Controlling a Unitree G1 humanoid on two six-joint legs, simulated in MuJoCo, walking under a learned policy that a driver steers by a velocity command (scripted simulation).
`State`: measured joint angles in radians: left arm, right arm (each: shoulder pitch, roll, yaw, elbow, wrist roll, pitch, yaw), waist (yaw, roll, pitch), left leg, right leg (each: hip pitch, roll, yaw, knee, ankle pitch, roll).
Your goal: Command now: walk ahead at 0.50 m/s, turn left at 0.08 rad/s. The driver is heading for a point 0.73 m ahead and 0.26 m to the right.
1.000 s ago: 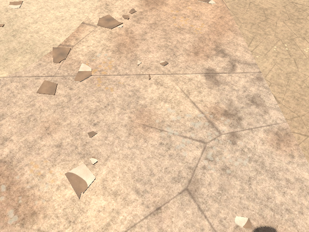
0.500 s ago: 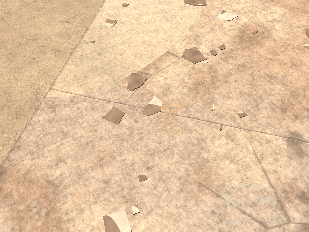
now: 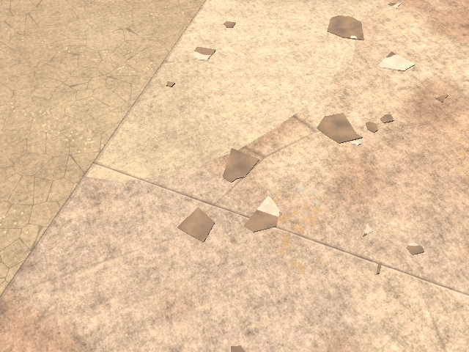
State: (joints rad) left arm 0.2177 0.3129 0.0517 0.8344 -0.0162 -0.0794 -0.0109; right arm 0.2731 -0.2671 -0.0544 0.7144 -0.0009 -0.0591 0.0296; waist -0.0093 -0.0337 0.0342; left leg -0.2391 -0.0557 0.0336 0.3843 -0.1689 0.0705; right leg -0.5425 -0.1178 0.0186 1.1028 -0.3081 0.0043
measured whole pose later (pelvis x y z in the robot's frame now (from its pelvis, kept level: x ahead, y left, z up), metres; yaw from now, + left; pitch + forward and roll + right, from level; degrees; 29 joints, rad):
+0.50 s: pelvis +0.28 -0.08 +0.00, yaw -5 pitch +1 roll +0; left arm 0.25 0.28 0.05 0.82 0.00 -0.07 -0.04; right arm 0.24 -0.30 -0.05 0.77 0.00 -0.09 0.00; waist 0.02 0.03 0.04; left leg -0.46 0.05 -0.04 1.09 -0.34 0.01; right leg -0.31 0.08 0.01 0.42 -0.14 -0.08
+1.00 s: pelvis +0.48 -0.05 -0.01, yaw -22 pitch +1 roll +0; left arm 0.25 0.34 0.08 0.72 -0.02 0.06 0.04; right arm 0.08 -0.24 -0.04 0.72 -0.03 -0.03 -0.01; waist 0.02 -0.04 0.07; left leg -0.36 0.01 0.05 0.44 -0.10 0.03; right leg -0.52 -0.01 0.05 1.14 -0.47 0.08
